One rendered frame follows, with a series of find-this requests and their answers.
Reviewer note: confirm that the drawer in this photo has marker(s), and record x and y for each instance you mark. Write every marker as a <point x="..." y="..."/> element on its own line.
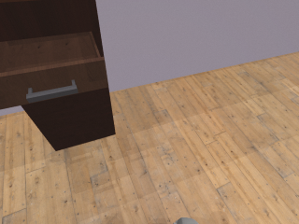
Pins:
<point x="47" y="63"/>

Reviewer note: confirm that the handle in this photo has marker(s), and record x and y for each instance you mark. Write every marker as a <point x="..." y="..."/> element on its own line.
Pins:
<point x="32" y="97"/>

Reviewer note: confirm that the cabinet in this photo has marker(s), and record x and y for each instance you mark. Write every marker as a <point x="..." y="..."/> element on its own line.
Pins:
<point x="74" y="119"/>

